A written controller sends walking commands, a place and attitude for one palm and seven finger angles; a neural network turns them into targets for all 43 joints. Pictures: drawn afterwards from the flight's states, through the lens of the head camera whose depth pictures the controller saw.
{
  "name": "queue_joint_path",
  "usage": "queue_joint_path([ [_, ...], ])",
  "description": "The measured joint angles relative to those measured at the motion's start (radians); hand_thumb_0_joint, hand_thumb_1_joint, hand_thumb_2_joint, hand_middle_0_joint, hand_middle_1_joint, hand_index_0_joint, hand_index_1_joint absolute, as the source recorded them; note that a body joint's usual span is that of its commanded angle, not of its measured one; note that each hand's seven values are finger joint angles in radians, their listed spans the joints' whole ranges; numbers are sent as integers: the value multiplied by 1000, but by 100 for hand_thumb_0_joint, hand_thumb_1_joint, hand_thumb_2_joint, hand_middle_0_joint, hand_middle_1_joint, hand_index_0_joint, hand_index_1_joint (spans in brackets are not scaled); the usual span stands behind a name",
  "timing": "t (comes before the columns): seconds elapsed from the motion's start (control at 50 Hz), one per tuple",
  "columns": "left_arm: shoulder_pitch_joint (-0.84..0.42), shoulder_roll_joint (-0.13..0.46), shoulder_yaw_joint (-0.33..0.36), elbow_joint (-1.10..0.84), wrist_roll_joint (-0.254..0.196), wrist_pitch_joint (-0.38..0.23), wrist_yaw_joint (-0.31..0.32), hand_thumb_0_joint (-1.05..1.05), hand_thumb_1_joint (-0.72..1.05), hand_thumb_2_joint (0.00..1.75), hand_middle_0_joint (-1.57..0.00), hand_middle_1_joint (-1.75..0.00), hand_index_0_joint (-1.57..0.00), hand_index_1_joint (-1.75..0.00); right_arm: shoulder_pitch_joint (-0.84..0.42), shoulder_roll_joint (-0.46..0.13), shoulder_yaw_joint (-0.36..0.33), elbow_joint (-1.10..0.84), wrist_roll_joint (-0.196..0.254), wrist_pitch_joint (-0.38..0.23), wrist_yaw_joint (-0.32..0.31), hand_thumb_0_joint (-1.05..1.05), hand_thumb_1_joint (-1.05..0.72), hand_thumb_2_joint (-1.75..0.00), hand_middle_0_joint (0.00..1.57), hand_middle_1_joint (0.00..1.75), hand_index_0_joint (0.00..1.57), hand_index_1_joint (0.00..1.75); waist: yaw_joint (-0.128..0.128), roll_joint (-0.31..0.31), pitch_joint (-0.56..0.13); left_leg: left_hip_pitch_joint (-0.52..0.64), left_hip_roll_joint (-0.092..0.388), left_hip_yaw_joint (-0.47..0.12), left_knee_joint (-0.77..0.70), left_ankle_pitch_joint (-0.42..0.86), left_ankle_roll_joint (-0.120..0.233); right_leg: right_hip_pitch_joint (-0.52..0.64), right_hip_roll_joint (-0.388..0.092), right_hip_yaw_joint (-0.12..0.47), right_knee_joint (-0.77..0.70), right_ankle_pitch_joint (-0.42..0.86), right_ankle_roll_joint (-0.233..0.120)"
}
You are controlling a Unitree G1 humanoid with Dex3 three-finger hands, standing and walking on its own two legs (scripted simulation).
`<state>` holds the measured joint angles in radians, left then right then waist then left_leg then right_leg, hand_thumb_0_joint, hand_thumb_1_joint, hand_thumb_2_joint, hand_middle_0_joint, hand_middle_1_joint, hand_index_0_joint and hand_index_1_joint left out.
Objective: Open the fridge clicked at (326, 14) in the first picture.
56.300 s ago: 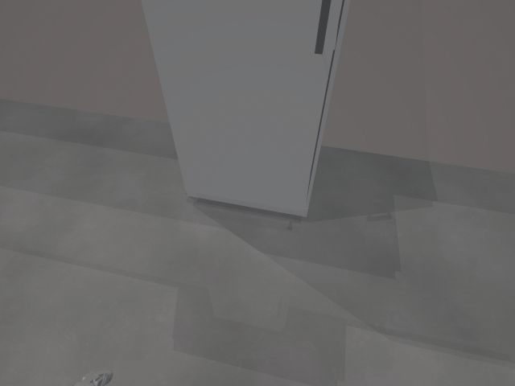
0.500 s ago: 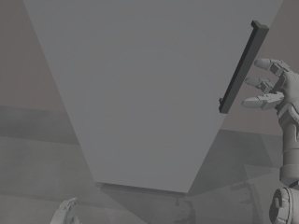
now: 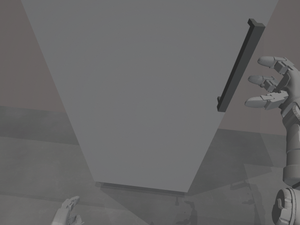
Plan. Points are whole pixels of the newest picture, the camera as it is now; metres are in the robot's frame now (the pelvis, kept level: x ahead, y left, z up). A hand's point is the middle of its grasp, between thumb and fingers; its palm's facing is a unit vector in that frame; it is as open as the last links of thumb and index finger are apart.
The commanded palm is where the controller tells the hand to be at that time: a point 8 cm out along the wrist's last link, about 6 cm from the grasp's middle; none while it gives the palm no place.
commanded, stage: move the hooked fingers beside the handle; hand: right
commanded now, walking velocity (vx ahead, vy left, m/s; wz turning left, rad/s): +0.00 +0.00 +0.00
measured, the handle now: (234, 70) +0.47 -0.18 +0.22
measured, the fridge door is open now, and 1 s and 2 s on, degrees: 0 0 0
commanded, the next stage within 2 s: feel for the door with the fingertips in 0.88 s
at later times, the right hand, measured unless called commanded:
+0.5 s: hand (266, 88) +0.39 -0.24 +0.23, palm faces +0.08 +1.00 +0.00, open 14.0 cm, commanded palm +0.37 -0.28 +0.23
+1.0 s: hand (259, 86) +0.40 -0.23 +0.22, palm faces +0.09 +1.00 +0.00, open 14.0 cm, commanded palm +0.38 -0.28 +0.23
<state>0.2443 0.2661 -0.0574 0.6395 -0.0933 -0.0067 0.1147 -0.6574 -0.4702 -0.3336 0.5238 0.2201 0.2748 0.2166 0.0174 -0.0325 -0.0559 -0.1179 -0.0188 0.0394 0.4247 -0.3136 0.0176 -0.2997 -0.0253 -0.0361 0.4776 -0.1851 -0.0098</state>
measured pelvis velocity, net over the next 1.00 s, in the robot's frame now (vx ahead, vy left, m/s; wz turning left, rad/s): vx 0.00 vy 0.00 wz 0.00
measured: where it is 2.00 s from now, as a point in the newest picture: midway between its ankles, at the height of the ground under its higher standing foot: outside the picture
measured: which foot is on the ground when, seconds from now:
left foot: down 0.00-1.00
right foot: down 0.00-1.00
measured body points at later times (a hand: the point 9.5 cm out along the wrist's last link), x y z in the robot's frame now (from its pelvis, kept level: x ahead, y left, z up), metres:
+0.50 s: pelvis -0.01 +0.00 +0.00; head -0.02 +0.01 +0.45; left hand +0.14 +0.26 -0.09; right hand +0.38 -0.29 +0.23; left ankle -0.06 +0.11 -0.74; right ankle +0.04 -0.11 -0.74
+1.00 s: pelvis +0.00 +0.00 +0.00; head -0.01 +0.01 +0.45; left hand +0.13 +0.26 -0.10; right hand +0.39 -0.28 +0.22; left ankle -0.06 +0.11 -0.74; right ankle +0.04 -0.11 -0.74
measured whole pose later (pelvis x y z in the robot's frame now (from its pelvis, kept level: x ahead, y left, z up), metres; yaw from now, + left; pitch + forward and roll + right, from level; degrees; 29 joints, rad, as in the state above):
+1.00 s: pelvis +0.00 +0.00 +0.00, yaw +0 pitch +1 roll +0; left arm 0.26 0.28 -0.05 0.65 -0.09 0.00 0.11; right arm -0.63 -0.46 -0.35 0.49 0.23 0.27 0.23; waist 0.02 -0.04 -0.06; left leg -0.12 -0.02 0.03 0.42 -0.32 0.02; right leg -0.30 -0.03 -0.04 0.48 -0.19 -0.01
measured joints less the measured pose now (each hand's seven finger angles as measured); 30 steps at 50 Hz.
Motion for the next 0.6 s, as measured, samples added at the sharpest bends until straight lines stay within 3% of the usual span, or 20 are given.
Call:
queue_joint_path([
  [0.34, 9, 10, 5, -3, -6, 1, -2, 1, 91, 90, -20, -30, -21, -30, 67, -21, -36, -46, 14, 2, 27, -1, 50, -30, 30, 120, 30, 120, -5, 0, -8, 9, -4, 0, -4, 2, 3, 9, -4, 1, -2, 1, 3],
  [0.48, -8, 16, 3, 11, -8, -12, 7, 1, 91, 90, -20, -30, -21, -30, -8, -16, 19, 2, 12, 7, 33, -1, 50, -30, 30, 120, 29, 120, -12, 0, 3, -3, -4, 21, 6, 1, 4, -14, 0, 22, 11, 7, 3],
  [0.6, -17, 11, 0, 9, -1, -16, 3, 1, 91, 90, -20, -30, -21, -30, -56, -10, 18, 69, 5, 0, 23, -1, 50, -30, 30, 120, 30, 120, 2, -5, 3, -22, -4, 16, 9, 6, 3, -26, -1, 17, 6, 13, 3],
])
